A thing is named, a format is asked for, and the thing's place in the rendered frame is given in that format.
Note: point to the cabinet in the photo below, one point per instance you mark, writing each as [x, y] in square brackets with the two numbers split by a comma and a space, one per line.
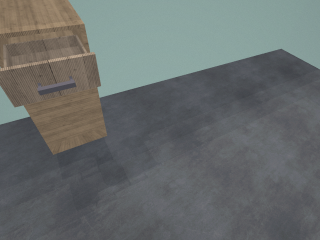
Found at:
[65, 121]

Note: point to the handle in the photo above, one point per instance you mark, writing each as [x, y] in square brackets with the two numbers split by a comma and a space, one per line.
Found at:
[42, 90]

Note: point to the drawer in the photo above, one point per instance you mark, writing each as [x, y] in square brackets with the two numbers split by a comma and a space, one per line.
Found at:
[47, 61]

